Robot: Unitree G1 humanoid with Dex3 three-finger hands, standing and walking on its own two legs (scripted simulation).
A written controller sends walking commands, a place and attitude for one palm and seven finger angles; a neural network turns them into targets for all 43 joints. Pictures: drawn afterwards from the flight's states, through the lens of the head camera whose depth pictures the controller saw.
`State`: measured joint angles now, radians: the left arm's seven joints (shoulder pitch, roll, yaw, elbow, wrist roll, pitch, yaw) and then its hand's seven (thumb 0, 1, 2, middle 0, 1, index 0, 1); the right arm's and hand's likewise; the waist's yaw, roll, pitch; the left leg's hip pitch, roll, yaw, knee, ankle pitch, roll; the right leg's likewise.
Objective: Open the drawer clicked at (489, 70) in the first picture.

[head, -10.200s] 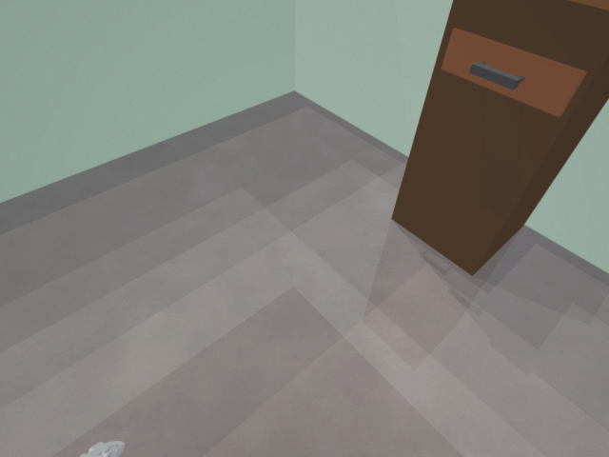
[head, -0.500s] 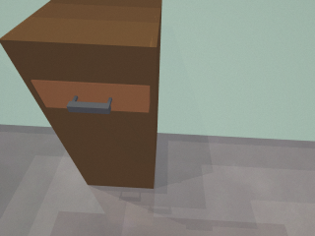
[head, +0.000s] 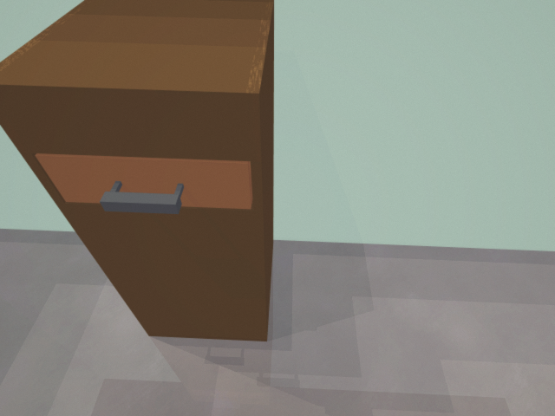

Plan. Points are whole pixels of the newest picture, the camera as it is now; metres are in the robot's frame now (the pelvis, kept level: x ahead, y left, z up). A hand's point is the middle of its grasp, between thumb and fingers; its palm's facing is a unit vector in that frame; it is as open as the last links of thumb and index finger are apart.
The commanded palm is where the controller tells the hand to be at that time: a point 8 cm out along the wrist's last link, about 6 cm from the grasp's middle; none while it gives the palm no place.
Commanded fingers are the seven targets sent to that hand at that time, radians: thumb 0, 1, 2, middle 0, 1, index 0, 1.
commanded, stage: come to a stop and stand still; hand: left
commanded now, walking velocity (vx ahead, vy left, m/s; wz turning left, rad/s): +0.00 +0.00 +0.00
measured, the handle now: (145, 194) +0.48 +0.29 +0.02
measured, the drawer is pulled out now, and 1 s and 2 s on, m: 0.00 0.00 0.00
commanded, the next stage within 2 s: look again from close up in 0.22 s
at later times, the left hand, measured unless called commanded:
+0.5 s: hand out of the picture -0.04 +0.17 -0.18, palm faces -0.02 -0.99 -0.16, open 7.3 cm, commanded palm none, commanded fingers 0.00 0.90 0.90 -0.20 -0.30 -0.20 -0.30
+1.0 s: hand out of the picture +0.01 +0.22 -0.16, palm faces -0.12 -0.95 -0.27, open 7.4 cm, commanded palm +0.09 +0.26 -0.06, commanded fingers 0.00 0.81 0.86 -0.21 -0.36 -0.21 -0.36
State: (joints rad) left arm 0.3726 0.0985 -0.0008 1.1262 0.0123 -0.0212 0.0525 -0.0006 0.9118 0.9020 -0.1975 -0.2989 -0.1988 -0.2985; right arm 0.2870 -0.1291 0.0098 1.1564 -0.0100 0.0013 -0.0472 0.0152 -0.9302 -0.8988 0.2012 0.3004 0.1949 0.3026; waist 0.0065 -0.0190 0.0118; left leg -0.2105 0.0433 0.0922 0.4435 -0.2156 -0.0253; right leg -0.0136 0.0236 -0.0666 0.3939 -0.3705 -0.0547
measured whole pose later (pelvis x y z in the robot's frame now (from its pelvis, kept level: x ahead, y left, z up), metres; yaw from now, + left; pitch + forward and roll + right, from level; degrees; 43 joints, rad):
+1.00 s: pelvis -0.02 +0.04 +0.00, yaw -2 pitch +2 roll +0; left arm 0.42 0.18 -0.04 0.73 0.11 0.07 0.07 0.01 0.91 0.90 -0.20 -0.30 -0.20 -0.30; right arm 0.34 -0.17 0.03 0.99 0.01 -0.06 -0.03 0.01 -0.91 -0.90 0.20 0.30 0.20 0.30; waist 0.01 -0.01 0.02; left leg -0.29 -0.03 0.09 0.50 -0.24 0.06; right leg -0.19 -0.01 -0.01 0.52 -0.35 -0.01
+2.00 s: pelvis +0.00 -0.01 -0.02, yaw -7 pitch +9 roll +2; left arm 0.29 0.45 0.07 -0.15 0.91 -0.03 0.32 0.00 -0.14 0.46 -0.30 -0.97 -0.30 -0.97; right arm 0.16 -0.32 -0.08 0.65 -0.02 0.07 -0.03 0.01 -0.91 -0.90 0.20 0.30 0.19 0.30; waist 0.04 0.07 -0.10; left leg -0.47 -0.03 -0.07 0.67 -0.34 0.00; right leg -0.41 0.08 0.06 0.73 -0.45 -0.08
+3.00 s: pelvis -0.05 +0.05 +0.00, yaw -6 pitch -1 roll +0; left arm -0.17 0.48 -0.08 0.01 0.88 0.22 -0.01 0.00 -0.49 0.30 -0.32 -1.20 -0.32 -1.20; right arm 0.12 -0.25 0.02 0.65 0.04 0.08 -0.02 0.01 -0.90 -0.90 0.20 0.30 0.20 0.30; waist 0.08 0.09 -0.01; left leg -0.28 -0.08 -0.07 0.47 -0.16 0.03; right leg -0.21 0.01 0.05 0.51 -0.28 0.00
